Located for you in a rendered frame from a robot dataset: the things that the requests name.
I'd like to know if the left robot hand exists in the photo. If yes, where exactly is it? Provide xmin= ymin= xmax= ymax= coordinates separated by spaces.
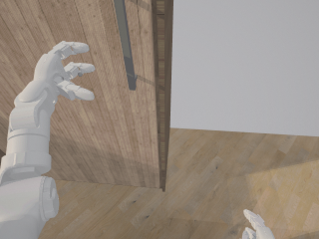
xmin=33 ymin=41 xmax=96 ymax=101

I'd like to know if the robot left upper arm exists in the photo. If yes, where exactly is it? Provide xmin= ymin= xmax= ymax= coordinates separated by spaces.
xmin=0 ymin=175 xmax=60 ymax=239

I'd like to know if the robot left forearm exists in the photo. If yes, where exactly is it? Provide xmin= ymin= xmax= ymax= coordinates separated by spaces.
xmin=0 ymin=80 xmax=58 ymax=186

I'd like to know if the handle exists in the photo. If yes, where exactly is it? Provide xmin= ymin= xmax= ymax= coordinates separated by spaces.
xmin=114 ymin=0 xmax=138 ymax=91

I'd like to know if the right robot hand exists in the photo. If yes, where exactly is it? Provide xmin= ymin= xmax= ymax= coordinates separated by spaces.
xmin=241 ymin=209 xmax=275 ymax=239

